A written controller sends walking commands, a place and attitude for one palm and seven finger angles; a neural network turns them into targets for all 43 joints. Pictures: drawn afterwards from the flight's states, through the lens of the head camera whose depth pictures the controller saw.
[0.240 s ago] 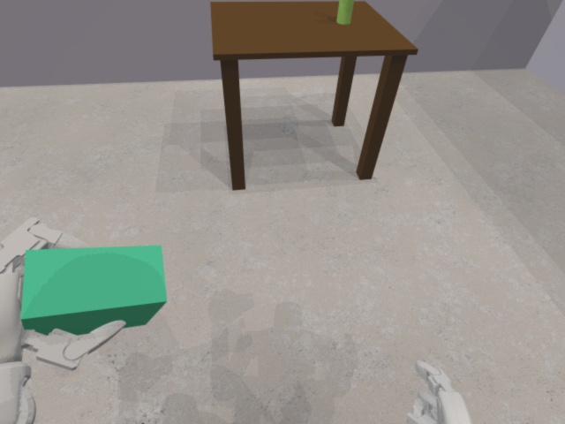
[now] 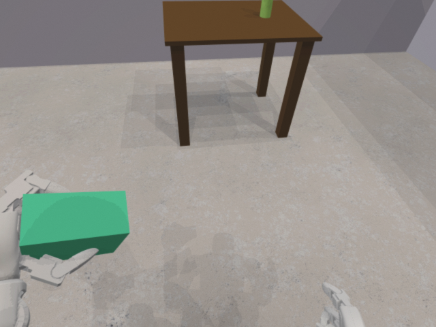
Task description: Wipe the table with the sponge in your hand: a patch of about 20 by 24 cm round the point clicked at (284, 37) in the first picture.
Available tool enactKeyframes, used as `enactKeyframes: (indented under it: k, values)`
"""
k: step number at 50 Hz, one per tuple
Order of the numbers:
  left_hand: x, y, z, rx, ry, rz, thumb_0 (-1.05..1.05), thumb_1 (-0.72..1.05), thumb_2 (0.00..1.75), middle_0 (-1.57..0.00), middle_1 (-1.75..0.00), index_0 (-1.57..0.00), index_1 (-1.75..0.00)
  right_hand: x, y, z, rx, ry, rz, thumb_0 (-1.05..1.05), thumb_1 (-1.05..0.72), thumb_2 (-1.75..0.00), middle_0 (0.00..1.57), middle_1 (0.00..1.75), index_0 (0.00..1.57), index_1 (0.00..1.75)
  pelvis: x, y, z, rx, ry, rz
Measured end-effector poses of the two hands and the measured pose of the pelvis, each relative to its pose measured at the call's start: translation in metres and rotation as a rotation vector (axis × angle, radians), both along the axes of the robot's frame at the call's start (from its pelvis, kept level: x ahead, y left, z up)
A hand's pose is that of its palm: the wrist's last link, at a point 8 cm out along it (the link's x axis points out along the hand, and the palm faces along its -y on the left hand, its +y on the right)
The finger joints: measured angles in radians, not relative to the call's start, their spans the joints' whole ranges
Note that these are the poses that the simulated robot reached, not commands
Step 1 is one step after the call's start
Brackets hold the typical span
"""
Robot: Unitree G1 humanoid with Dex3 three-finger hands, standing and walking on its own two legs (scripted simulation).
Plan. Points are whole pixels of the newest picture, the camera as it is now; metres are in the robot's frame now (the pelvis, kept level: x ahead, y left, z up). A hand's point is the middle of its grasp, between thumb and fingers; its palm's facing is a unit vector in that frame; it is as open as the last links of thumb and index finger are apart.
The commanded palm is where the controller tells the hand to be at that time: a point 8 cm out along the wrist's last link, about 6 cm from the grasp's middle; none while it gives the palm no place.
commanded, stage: stand and wait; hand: left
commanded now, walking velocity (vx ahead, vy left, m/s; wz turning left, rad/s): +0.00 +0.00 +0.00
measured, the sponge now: (90, 226) +0.23 +0.21 +0.13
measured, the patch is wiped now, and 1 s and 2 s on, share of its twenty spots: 0.00 0.00 0.00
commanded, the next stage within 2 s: look at it before walking up in 0.02 s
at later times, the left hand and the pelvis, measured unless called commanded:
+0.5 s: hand (59, 219) +0.22 +0.24 +0.16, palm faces +0.43 -0.82 -0.39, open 10.5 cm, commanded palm +0.17 +0.27 +0.18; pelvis +0.01 -0.01 +0.00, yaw +0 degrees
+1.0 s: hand (99, 151) +0.34 +0.23 +0.17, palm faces +0.39 -0.84 -0.39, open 10.5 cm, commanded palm +0.29 +0.26 +0.18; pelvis +0.12 -0.01 +0.00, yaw -3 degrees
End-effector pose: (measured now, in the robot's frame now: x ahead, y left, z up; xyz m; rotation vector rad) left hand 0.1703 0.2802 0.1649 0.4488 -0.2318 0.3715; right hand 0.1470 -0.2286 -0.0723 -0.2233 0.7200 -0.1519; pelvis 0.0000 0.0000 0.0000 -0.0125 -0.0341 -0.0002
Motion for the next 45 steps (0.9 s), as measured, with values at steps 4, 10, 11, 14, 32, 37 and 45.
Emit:
enactKeyframes:
  k: [4,10,11,14,32,37,45]
  values:
    - [-0.003,-0.001,0.004,0.012,-0.015,-0.002,-0.01,-0.51,1.00,-0.68,-1.36,-0.68,-1.36,-0.003,0.001,-0.001,0.004,0.001,0.002,0.02,-0.91,-0.90,0.20,0.30,0.21,0.30,-0.002,0.000,0.000,0.000,0.000,0.001]
    - [-0.005,0.000,0.001,0.008,-0.003,0.007,-0.01,-0.51,1.00,-0.68,-1.36,-0.68,-1.36,-0.005,0.001,-0.004,0.010,0.007,0.002,0.02,-0.91,-0.90,0.20,0.30,0.21,0.30,-0.003,0.000,0.000,-0.003,0.003,-0.002]
    - [-0.005,0.000,0.000,0.005,0.002,0.009,-0.01,-0.51,1.00,-0.68,-1.36,-0.68,-1.36,-0.006,0.001,-0.004,0.010,0.008,0.001,0.02,-0.91,-0.90,0.20,0.30,0.21,0.30,-0.003,0.000,0.000,-0.003,0.003,-0.002]
    - [-0.004,0.001,-0.003,-0.002,0.012,0.009,-0.01,-0.51,1.00,-0.68,-1.36,-0.68,-1.36,-0.007,0.001,-0.004,0.008,0.010,-0.001,0.02,-0.91,-0.90,0.20,0.30,0.21,0.30,-0.004,0.001,0.000,-0.002,0.002,-0.003]
    - [0.028,-0.023,0.003,0.026,-0.047,0.019,-0.01,-0.51,1.00,-0.68,-1.36,-0.68,-1.36,0.015,-0.020,-0.024,0.027,0.050,-0.016,0.02,-0.91,-0.90,0.20,0.30,0.21,0.30,0.031,-0.022,-0.010,0.007,0.009,0.008]
    - [0.049,-0.026,-0.004,-0.009,-0.017,-0.002,-0.01,-0.51,1.00,-0.68,-1.36,-0.68,-1.36,0.032,-0.030,-0.018,-0.022,0.111,-0.002,0.02,-0.91,-0.90,0.20,0.30,0.21,0.30,0.050,-0.020,-0.003,0.023,0.019,0.018]
    - [0.095,-0.002,0.002,0.037,-0.070,-0.014,-0.01,-0.51,1.00,-0.68,-1.36,-0.68,-1.36,0.083,-0.022,-0.004,-0.059,0.035,-0.051,0.02,-0.91,-0.90,0.20,0.30,0.21,0.30,0.089,-0.006,-0.009,0.024,0.010,-0.030]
